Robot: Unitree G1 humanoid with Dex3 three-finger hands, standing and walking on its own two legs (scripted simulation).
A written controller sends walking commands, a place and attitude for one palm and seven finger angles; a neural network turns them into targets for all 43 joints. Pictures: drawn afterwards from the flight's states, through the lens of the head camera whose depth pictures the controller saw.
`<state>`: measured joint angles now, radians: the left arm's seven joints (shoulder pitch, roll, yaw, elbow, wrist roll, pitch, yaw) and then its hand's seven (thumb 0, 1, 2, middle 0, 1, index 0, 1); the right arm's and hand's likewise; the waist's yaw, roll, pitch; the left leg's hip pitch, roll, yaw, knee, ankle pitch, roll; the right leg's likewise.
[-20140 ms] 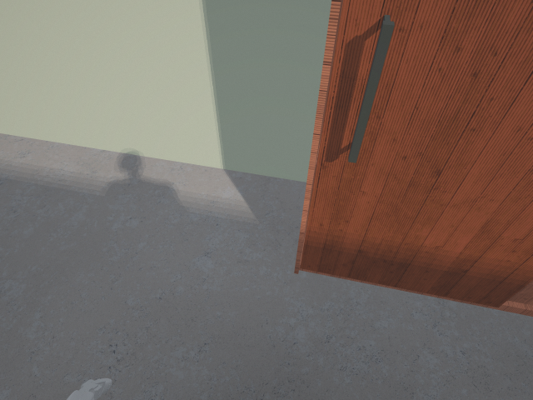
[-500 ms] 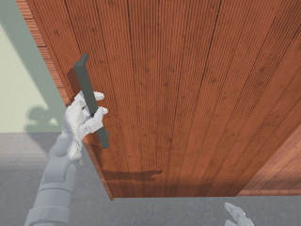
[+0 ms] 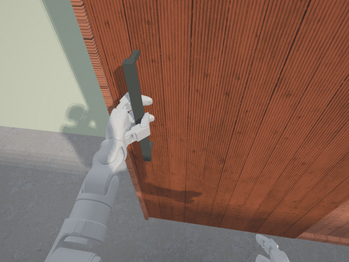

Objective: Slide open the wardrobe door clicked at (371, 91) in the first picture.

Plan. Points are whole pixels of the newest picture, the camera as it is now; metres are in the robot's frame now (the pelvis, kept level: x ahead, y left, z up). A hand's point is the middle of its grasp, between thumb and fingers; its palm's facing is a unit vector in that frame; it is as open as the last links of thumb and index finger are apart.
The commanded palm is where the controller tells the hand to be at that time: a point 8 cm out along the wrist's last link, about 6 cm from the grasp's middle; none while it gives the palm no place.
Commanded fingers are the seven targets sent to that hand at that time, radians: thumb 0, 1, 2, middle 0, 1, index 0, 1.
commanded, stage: tug the door sideways, standing still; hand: left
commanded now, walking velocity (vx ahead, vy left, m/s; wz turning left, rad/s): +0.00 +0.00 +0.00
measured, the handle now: (142, 115) +0.44 +0.11 +0.11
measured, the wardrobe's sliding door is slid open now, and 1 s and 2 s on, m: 0.00 0.09 0.35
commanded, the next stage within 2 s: step sideways, sliding the door along in 0.22 s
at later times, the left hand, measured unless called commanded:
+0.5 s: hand (165, 130) +0.37 +0.05 +0.13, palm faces -0.14 -0.98 -0.12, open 6.0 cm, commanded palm +0.36 +0.09 +0.13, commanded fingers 0.00 0.90 0.90 -0.45 -1.40 -0.45 -1.40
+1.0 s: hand (185, 129) +0.38 +0.00 +0.12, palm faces +0.03 -1.00 -0.04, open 5.7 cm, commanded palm +0.36 +0.01 +0.13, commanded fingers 0.00 0.90 0.90 -0.45 -1.40 -0.45 -1.40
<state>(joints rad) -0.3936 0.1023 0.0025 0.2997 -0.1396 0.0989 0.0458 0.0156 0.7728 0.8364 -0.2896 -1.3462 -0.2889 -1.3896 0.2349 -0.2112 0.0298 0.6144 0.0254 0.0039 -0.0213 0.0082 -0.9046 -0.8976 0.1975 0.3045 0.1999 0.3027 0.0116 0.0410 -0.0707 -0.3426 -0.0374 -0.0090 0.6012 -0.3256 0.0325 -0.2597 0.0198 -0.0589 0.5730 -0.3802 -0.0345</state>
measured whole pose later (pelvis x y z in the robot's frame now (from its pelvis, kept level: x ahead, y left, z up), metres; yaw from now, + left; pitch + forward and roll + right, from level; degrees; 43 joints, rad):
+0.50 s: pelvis -0.02 +0.00 +0.00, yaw -4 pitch +2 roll +0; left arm -0.49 0.16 -0.09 0.45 -0.12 -0.07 0.08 -0.02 0.70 0.82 -0.38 -1.36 -0.30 -1.38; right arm 0.20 -0.19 0.03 0.66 0.02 0.02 -0.09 0.01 -0.90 -0.90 0.20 0.30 0.20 0.30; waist 0.00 0.03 0.00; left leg -0.34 -0.01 0.05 0.64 -0.33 0.04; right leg -0.35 0.04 -0.01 0.78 -0.43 -0.01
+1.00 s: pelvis -0.02 -0.11 -0.02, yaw -5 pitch -4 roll -1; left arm -0.49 0.20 0.01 0.32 -0.10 -0.10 0.12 0.00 0.74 0.86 -0.45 -1.40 -0.33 -1.40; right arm 0.12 -0.21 -0.02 0.69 0.02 0.01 -0.10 0.01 -0.91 -0.90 0.20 0.30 0.20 0.30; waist 0.05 -0.02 0.17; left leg -0.33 0.11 0.12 0.76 -0.36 0.00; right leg -0.51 0.01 -0.01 1.18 -0.43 -0.01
